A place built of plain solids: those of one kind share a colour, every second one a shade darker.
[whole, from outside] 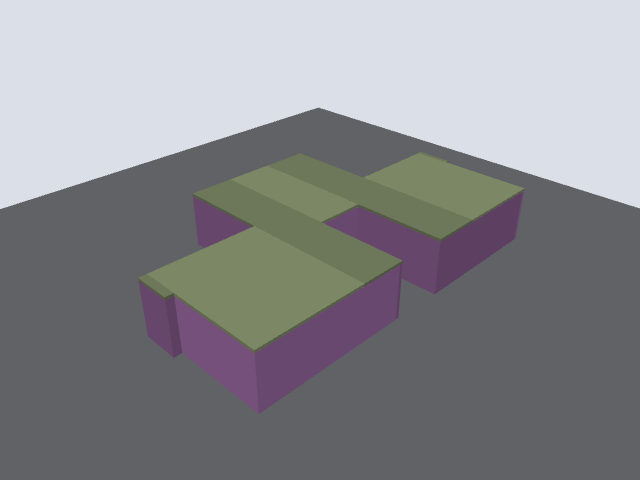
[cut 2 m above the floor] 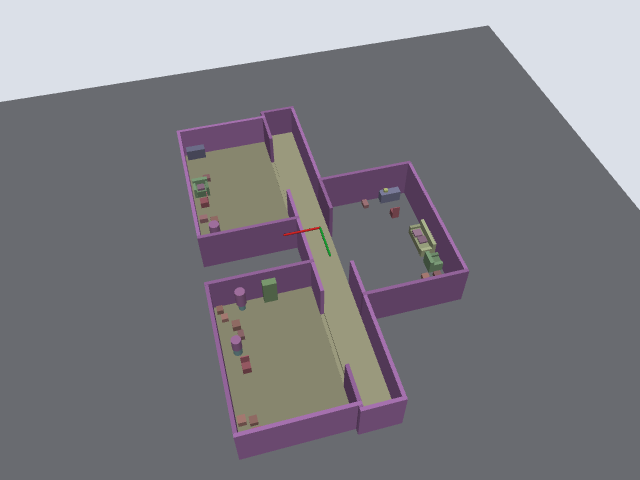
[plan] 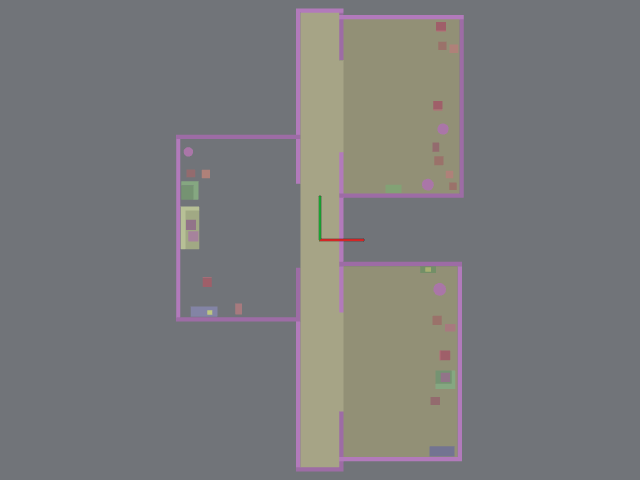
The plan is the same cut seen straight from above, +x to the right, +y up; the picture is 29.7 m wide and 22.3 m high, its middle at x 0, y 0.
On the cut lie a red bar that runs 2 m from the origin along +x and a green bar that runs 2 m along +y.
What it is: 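A storey of a split-level house; a hall and three lower rooms open beside it; the rooms' floors lie 0.52 m, 0.122 m and not at all below the hall's; a bare drop, one riser, a flush line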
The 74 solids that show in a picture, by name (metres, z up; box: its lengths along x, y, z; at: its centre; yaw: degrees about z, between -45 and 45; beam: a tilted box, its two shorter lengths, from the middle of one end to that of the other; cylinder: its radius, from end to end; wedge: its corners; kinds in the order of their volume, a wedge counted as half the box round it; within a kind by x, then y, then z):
{
 "floor_1": {"box": [1.8, 21.11, 0.57], "at": [-0.01, 0.0, 0.24]},
 "floor_2": {"box": [0.2, 4.6, 0.57], "at": [0.99, -5.67, 0.24]},
 "floor_3": {"box": [0.2, 4.28, 0.45], "at": [0.99, 6.22, 0.18]},
 "floor_4": {"box": [5.3, 8.87, 0.57], "at": [3.74, -5.65, 0.24]},
 "floor_5": {"box": [5.39, 8.09, 0.45], "at": [3.79, 6.21, 0.18]},
 "wall_1": {"box": [0.2, 8.28, 3.3], "at": [-6.59, 0.55, 1.6]},
 "wall_2": {"box": [5.77, 0.2, 3.3], "at": [-3.8, -3.69, 1.6]},
 "wall_3": {"box": [5.77, 0.2, 3.3], "at": [-3.8, 4.79, 1.6]},
 "wall_4": {"box": [0.2, 6.77, 3.3], "at": [-1.01, -7.17, 1.6]},
 "wall_5": {"box": [0.2, 2.3, 3.3], "at": [-1.01, -2.44, 1.6]},
 "wall_6": {"box": [0.2, 2.09, 3.3], "at": [-1.01, 3.65, 1.6]},
 "wall_7": {"box": [0.2, 5.67, 3.3], "at": [-1.01, 7.72, 1.6]},
 "wall_8": {"box": [2.2, 0.2, 3.3], "at": [-0.01, -10.66, 1.6]},
 "wall_9": {"box": [2.2, 0.2, 3.3], "at": [-0.01, 10.66, 1.6]},
 "wall_10": {"box": [0.2, 0.27, 3.3], "at": [0.99, -10.42, 1.6]},
 "wall_11": {"box": [0.2, 2.11, 3.3], "at": [0.99, -9.03, 1.6]},
 "wall_12": {"box": [0.2, 2.15, 3.3], "at": [0.99, -2.29, 1.6]},
 "wall_13": {"box": [0.2, 2.98, 3.3], "at": [0.99, 0.47, 1.6]},
 "wall_14": {"box": [0.2, 1.91, 3.3], "at": [0.99, 3.12, 1.6]},
 "wall_15": {"box": [0.2, 1.9, 3.3], "at": [0.99, 9.31, 1.6]},
 "wall_16": {"box": [5.7, 0.2, 3.3], "at": [3.74, -10.18, 1.6]},
 "wall_17": {"box": [5.7, 0.2, 3.3], "at": [3.74, -1.11, 1.6]},
 "wall_18": {"box": [5.79, 0.2, 3.3], "at": [3.79, 2.06, 1.6]},
 "wall_19": {"box": [5.79, 0.2, 3.3], "at": [3.79, 10.36, 1.6]},
 "wall_20": {"box": [0.2, 8.87, 3.3], "at": [6.49, -5.65, 1.6]},
 "wall_21": {"box": [0.2, 8.09, 3.3], "at": [6.59, 6.21, 1.6]},
 "roof_1": {"box": [7.78, 2.98, 0.16], "at": [-2.8, 0.47, 3.33]},
 "roof_2": {"box": [13.28, 2.77, 0.16], "at": [-0.05, -2.4, 3.33]},
 "roof_3": {"box": [2.2, 0.47, 0.16], "at": [-0.01, -10.52, 3.33]},
 "roof_4": {"box": [2.2, 0.3, 0.16], "at": [-0.01, 10.61, 3.33]},
 "roof_5": {"box": [13.37, 2.93, 0.16], "at": [0.0, 3.43, 3.33]},
 "roof_6": {"box": [7.71, 6.49, 0.16], "at": [2.74, -7.04, 3.33]},
 "roof_7": {"box": [7.8, 5.57, 0.16], "at": [2.79, 7.67, 3.33]},
 "sofa_1": {"box": [0.22, 1.99, 0.97], "at": [-6.36, 0.56, 0.44]},
 "sofa_2": {"box": [0.64, 0.19, 0.62], "at": [-5.93, -0.34, 0.26]},
 "sofa_3": {"box": [0.64, 1.61, 0.47], "at": [-5.93, 0.56, 0.19]},
 "sofa_4": {"box": [0.64, 0.19, 0.62], "at": [-5.93, 1.46, 0.26]},
 "armchair_1": {"box": [0.57, 0.2, 0.65], "at": [-6.16, 1.97, 0.28]},
 "armchair_2": {"box": [0.57, 0.47, 0.51], "at": [-6.16, 2.3, 0.2]},
 "armchair_3": {"box": [0.57, 0.2, 0.65], "at": [-6.16, 2.63, 0.28]},
 "armchair_4": {"box": [0.24, 0.86, 0.93], "at": [-5.76, 2.3, 0.41]},
 "armchair_5": {"box": [0.16, 0.61, 0.69], "at": [5.44, -6.37, 0.87]},
 "armchair_6": {"box": [0.92, 0.24, 0.85], "at": [5.82, -6.8, 0.95]},
 "armchair_7": {"box": [0.6, 0.61, 0.46], "at": [5.82, -6.37, 0.76]},
 "sideboard_1": {"box": [1.25, 0.48, 0.76], "at": [-5.39, -3.33, 0.33]},
 "sideboard_2": {"box": [1.16, 0.48, 0.72], "at": [5.67, -9.82, 0.89]},
 "bush_1": {"cylinder": 0.22, "from": [-6.12, 4.1, 0.37], "to": [-6.12, 4.1, 1.24]},
 "bush_2": {"cylinder": 0.27, "from": [5.01, 2.57, 0.9], "to": [5.01, 2.57, 1.91]},
 "bush_3": {"cylinder": 0.29, "from": [5.56, -2.29, 0.84], "to": [5.56, -2.29, 2.02]},
 "bush_4": {"cylinder": 0.26, "from": [5.72, 5.15, 0.9], "to": [5.72, 5.15, 1.6]},
 "case_1": {"box": [0.75, 0.39, 1.54], "at": [3.42, 2.38, 1.17]},
 "case_2": {"box": [0.74, 0.31, 1.2], "at": [5.03, -1.39, 1.12]},
 "chair_1": {"box": [0.43, 0.41, 0.47], "at": [-5.24, -1.98, 0.19]},
 "chair_2": {"box": [0.43, 0.046, 0.94], "at": [-5.24, -1.75, 0.42]},
 "chair_3": {"box": [0.43, 0.06, 0.95], "at": [5.47, 6.04, 0.88]},
 "chair_4": {"box": [0.43, 0.39, 0.44], "at": [5.47, 6.26, 0.62]},
 "chair_5": {"box": [0.46, 0.39, 0.45], "at": [5.62, 9.93, 0.63]},
 "chair_6": {"box": [0.46, 0.47, 0.41], "at": [5.82, -5.36, 0.73]},
 "basket_1": {"box": [0.39, 0.39, 0.32], "at": [-5.3, 3.07, 0.11]},
 "basket_2": {"box": [0.44, 0.44, 0.36], "at": [5.44, -3.73, 0.7]},
 "basket_3": {"box": [0.43, 0.43, 0.38], "at": [5.52, 3.69, 0.59]},
 "basket_4": {"box": [0.39, 0.39, 0.29], "at": [5.69, 9.02, 0.55]},
 "basket_5": {"box": [0.35, 0.35, 0.28], "at": [6.02, 3.04, 0.54]},
 "basket_6": {"box": [0.35, 0.35, 0.32], "at": [6.18, 2.5, 0.56]},
 "basket_7": {"box": [0.4, 0.4, 0.36], "at": [6.22, 8.88, 0.58]},
 "toybox_1": {"box": [0.4, 0.36, 0.35], "at": [-6.0, 3.1, 0.13]},
 "toybox_2": {"box": [0.32, 0.51, 0.32], "at": [-3.78, -3.21, 0.11]},
 "toybox_3": {"box": [0.44, 0.37, 0.3], "at": [5.36, -7.48, 0.67]},
 "toybox_4": {"box": [0.31, 0.43, 0.33], "at": [5.38, 4.31, 0.57]},
 "toybox_5": {"box": [0.49, 0.35, 0.34], "at": [6.05, -4.08, 0.69]},
 "cushion_1": {"box": [0.47, 0.47, 0.11], "at": [-5.99, 0.7, 0.48]},
 "cushion_2": {"box": [0.48, 0.48, 0.15], "at": [-5.88, 0.17, 0.5]},
 "cushion_3": {"box": [0.43, 0.43, 0.15], "at": [5.83, -6.39, 1.06]},
 "pot_1": {"cylinder": 0.23, "from": [5.72, 5.15, 0.4], "to": [5.72, 5.15, 0.9]}
}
